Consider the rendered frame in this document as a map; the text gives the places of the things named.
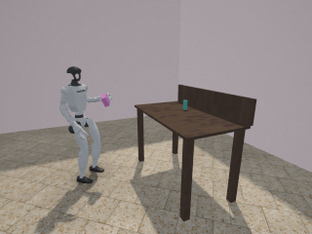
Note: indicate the table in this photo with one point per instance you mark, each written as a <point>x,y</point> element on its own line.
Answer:
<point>209,113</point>

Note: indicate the right robot upper arm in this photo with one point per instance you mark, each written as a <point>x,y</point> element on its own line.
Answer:
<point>64,93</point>

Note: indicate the left robot forearm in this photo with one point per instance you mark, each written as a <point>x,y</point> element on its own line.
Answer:
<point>93,99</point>

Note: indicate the right robot forearm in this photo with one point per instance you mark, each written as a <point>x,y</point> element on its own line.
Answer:
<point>68,117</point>

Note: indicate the left robot thigh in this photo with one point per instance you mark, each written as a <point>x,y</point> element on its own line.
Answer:
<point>93,131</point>

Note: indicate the robot right hand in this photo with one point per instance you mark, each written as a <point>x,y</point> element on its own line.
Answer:
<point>77,129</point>

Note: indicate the left robot shin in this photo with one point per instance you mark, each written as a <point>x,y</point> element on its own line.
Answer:
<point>95,156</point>

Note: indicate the sponge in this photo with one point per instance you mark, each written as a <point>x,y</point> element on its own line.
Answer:
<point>105,99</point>

